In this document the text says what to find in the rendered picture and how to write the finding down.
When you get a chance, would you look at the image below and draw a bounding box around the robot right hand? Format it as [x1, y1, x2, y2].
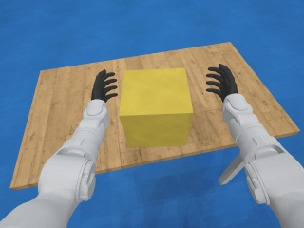
[206, 64, 238, 102]

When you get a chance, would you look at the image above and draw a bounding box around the robot right forearm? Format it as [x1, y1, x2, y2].
[222, 93, 304, 176]

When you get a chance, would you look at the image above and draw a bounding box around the carton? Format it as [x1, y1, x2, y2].
[119, 67, 194, 148]

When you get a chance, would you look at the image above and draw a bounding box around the table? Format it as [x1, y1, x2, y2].
[9, 42, 300, 191]

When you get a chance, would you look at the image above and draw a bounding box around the robot left hand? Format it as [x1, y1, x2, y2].
[91, 69, 118, 102]

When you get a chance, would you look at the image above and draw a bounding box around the robot left upper arm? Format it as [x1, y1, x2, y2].
[0, 154, 96, 228]

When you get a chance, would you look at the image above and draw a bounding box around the robot left forearm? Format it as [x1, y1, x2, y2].
[38, 99, 110, 193]

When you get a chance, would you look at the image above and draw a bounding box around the robot right upper arm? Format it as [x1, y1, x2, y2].
[244, 152, 304, 228]

